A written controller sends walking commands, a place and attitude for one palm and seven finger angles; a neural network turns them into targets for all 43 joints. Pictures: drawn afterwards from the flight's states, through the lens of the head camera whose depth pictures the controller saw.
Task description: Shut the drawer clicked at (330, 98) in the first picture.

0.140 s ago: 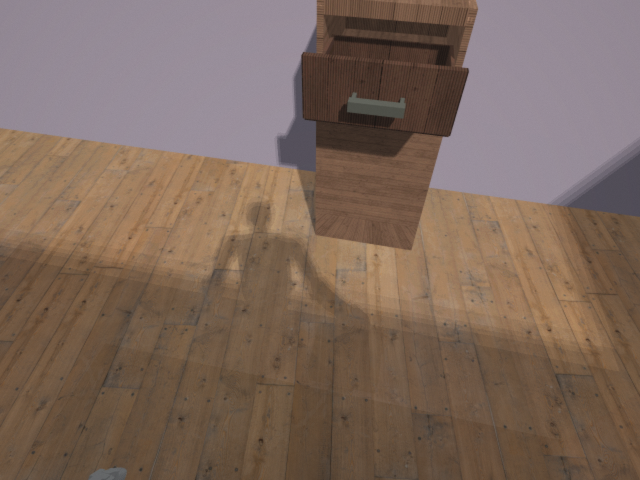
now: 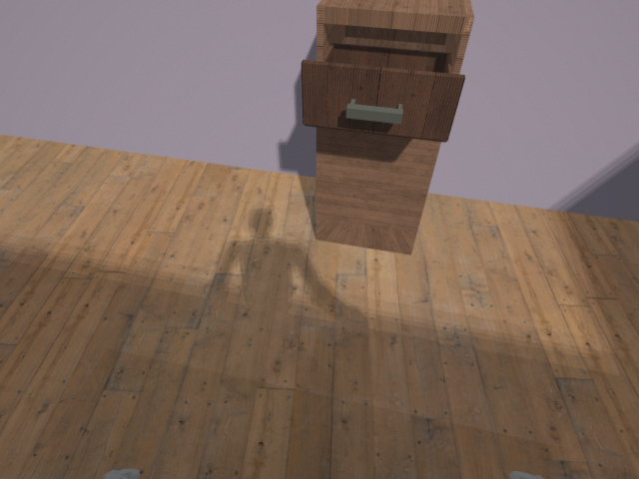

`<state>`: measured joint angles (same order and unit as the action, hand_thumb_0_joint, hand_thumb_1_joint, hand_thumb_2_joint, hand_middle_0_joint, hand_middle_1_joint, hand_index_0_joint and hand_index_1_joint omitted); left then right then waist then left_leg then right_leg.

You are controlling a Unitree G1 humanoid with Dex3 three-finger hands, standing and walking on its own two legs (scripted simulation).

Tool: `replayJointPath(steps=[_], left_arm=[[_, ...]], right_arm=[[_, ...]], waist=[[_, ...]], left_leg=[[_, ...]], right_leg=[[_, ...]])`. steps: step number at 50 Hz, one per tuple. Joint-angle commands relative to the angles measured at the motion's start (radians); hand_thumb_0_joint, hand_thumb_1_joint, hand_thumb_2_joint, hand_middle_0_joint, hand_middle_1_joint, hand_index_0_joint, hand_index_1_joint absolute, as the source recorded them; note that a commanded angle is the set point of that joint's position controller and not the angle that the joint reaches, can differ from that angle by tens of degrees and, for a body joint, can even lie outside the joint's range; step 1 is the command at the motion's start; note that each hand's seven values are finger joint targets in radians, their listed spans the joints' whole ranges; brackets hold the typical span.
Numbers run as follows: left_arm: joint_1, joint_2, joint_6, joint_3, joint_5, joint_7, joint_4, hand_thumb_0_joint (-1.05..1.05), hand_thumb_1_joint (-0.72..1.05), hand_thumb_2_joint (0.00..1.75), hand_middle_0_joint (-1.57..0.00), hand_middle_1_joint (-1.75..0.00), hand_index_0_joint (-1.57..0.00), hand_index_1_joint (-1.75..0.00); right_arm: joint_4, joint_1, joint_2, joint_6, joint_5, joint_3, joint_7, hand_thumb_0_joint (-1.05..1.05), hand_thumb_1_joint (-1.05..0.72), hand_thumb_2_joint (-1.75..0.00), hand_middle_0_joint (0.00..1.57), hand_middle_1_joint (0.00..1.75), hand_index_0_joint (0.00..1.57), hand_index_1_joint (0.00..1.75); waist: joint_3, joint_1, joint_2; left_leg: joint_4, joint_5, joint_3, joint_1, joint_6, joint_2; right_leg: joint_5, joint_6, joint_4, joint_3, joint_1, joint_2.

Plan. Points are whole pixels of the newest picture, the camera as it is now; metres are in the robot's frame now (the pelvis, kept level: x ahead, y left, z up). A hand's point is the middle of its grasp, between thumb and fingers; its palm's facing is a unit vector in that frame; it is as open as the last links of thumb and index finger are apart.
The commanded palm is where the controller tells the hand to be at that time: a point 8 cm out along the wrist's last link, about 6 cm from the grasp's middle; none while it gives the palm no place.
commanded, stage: stand and wait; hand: left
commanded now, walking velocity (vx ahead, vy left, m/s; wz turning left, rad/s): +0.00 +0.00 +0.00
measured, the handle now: (375, 109) +0.91 -0.08 +0.04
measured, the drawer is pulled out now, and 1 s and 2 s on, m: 0.28 0.28 0.28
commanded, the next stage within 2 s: look at it before walking up in 0.68 s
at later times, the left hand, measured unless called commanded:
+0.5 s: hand out of the picture +0.05 +0.23 -0.15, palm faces -0.03 -0.94 -0.33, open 7.4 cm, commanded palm none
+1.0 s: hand out of the picture +0.06 +0.22 -0.15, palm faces -0.04 -0.94 -0.33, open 7.4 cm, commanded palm none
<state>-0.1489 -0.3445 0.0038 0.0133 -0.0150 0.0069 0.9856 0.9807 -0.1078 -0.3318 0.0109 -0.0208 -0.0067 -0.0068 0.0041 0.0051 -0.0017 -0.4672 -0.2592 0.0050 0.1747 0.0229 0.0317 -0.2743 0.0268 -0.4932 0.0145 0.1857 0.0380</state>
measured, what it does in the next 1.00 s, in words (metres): stands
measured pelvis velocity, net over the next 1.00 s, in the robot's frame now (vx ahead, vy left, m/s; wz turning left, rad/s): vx -0.01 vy -0.02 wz -0.01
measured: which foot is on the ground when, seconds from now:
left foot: down 0.00-1.00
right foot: down 0.00-1.00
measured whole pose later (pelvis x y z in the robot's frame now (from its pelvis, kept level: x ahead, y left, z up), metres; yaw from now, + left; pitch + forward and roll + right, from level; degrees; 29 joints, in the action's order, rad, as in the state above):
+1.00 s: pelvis -0.01 -0.02 +0.01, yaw -1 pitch -2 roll +1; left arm -0.15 -0.33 -0.01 0.00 -0.02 0.01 1.09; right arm 1.11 -0.13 -0.33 0.01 -0.01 0.00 0.00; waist -0.01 0.00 0.00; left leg -0.37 -0.20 0.01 0.14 -0.01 0.00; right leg -0.21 0.00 -0.41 0.01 0.17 0.00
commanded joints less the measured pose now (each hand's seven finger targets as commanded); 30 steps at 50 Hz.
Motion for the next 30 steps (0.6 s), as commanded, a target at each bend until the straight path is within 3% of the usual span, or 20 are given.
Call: replayJointPath(steps=[1,24,30], left_arm=[[0.048,-0.208,-0.025,-0.049,0.004,-0.017,-0.060,0.00,0.90,0.90,-0.20,-0.30,-0.20,-0.30],[0.023,-0.197,-0.030,-0.049,0.007,-0.017,0.027,0.00,0.90,0.90,-0.20,-0.30,-0.20,-0.30],[0.027,-0.197,-0.030,-0.049,0.006,-0.018,0.036,0.00,0.90,0.90,-0.20,-0.30,-0.20,-0.30]], right_arm=[[-0.049,0.052,-0.210,0.026,0.006,0.053,0.018,0.00,-0.90,-0.90,0.20,0.30,0.20,0.30],[0.054,0.018,-0.203,0.026,0.010,0.045,0.019,0.00,-0.90,-0.90,0.20,0.30,0.20,0.30],[0.068,0.013,-0.200,0.024,0.011,0.043,0.019,0.00,-0.90,-0.90,0.20,0.30,0.20,0.30]], waist=[[0.028,-0.006,0.011],[0.027,-0.003,0.000],[0.000,-0.002,0.015]], left_leg=[[0.103,0.169,-0.105,0.008,0.021,-0.128],[0.140,0.125,-0.106,-0.008,0.007,-0.141],[0.153,0.105,-0.105,0.003,0.004,-0.141]], right_leg=[[0.158,-0.058,0.087,0.073,-0.007,0.073],[0.112,-0.063,0.149,0.102,-0.019,0.080],[0.091,-0.062,0.163,0.107,-0.011,0.080]])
